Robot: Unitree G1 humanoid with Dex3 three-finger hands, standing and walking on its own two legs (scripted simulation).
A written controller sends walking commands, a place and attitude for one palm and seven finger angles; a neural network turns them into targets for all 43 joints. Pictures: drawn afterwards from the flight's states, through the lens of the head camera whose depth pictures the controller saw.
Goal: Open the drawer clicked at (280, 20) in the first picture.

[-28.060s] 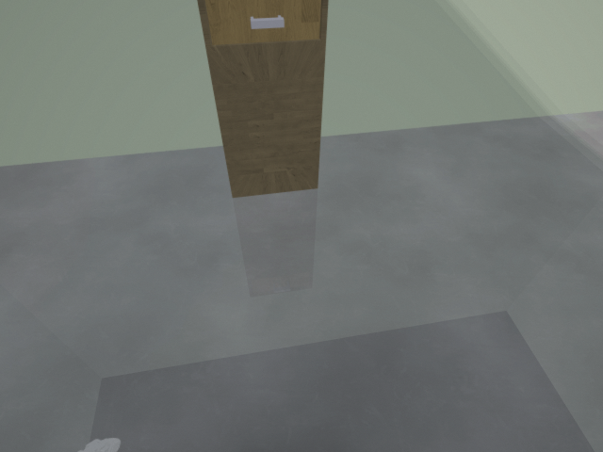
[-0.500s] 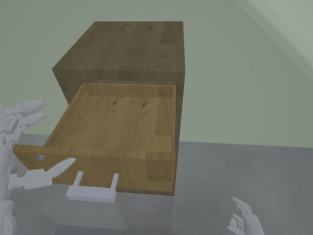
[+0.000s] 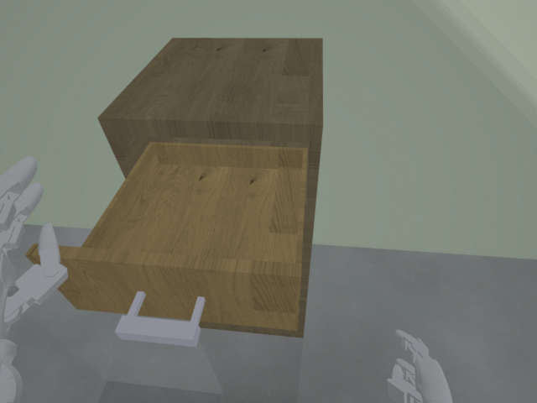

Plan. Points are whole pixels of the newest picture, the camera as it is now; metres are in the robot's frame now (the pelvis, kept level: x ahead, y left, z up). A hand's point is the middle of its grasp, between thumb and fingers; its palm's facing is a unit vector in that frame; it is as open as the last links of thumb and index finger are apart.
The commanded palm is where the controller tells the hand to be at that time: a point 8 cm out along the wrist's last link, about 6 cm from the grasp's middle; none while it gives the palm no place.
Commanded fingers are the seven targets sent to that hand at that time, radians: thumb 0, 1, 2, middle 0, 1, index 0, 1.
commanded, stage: step back with the hand held close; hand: left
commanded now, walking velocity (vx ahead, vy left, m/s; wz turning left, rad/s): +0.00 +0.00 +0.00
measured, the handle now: (164, 315) +0.22 +0.19 +0.04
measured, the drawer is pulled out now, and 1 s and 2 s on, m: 0.29 0.29 0.29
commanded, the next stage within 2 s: stop stepping back and stand still in 1.44 s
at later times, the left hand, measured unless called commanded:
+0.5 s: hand (47, 290) +0.16 +0.24 +0.20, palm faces +0.33 -0.77 -0.54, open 7.4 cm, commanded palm +0.09 +0.29 +0.23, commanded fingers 0.00 0.90 0.90 -0.20 -0.30 -0.20 -0.30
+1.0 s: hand out of the picture +0.11 +0.27 +0.22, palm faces +0.45 -0.76 -0.46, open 7.4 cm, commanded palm +0.04 +0.31 +0.23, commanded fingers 0.00 0.90 0.90 -0.20 -0.30 -0.20 -0.30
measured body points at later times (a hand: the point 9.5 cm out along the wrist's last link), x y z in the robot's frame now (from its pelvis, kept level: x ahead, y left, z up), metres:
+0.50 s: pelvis -0.03 +0.01 -0.01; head -0.01 +0.01 +0.44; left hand +0.14 +0.28 +0.23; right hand +0.14 -0.24 -0.09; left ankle -0.01 +0.11 -0.74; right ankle -0.03 -0.09 -0.74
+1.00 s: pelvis -0.09 +0.03 -0.01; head -0.06 +0.05 +0.43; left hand +0.08 +0.31 +0.24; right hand +0.09 -0.20 -0.08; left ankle -0.01 +0.11 -0.74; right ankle -0.07 -0.10 -0.73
